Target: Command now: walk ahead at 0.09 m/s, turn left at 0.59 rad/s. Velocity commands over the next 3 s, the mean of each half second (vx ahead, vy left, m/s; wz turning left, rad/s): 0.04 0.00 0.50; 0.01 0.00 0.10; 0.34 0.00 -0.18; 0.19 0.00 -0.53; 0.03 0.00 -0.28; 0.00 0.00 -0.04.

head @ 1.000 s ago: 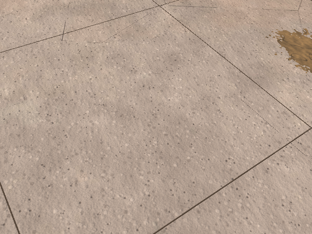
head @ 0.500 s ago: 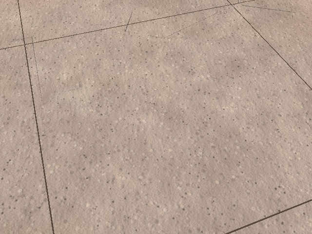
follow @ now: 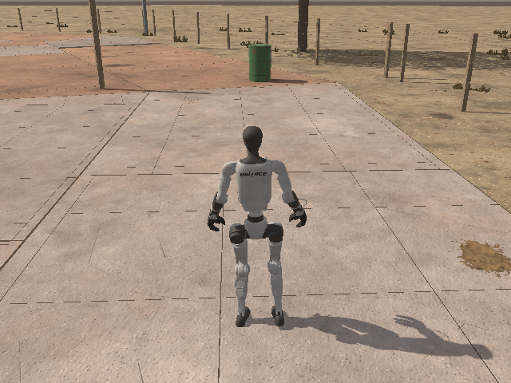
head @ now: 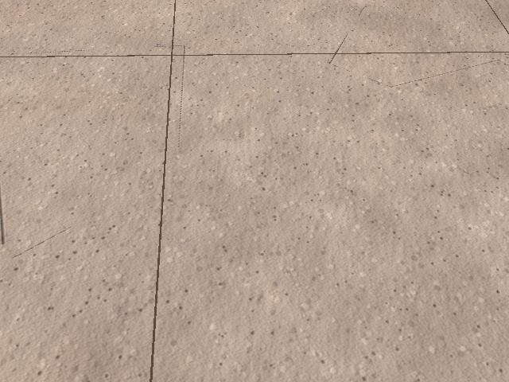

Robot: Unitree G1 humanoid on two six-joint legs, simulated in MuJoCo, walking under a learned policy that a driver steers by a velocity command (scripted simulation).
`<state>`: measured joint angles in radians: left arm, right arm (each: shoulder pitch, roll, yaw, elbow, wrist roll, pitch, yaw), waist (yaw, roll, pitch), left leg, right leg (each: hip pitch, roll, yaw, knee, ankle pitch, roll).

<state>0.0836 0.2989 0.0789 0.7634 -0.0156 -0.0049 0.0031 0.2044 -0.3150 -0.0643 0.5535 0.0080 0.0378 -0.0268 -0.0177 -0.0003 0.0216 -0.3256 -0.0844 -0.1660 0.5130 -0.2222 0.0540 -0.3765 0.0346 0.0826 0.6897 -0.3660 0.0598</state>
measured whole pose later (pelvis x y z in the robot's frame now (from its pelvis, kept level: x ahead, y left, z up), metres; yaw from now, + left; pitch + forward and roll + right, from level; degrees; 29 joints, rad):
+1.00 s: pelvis +0.04 +0.03 -0.01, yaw +16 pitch -1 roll +0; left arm 0.20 0.25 0.02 0.84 0.01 -0.01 0.02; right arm 0.19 -0.24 -0.03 0.74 -0.01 0.02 -0.01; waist 0.00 0.01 0.02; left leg -0.25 -0.03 -0.02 0.54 -0.28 0.02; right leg -0.20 -0.03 0.00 0.54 -0.32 0.02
